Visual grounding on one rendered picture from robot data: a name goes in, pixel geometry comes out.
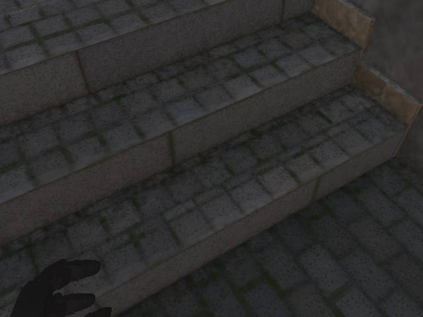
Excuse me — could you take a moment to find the left robot hand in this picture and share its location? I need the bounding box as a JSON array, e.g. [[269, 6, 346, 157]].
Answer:
[[10, 259, 112, 317]]

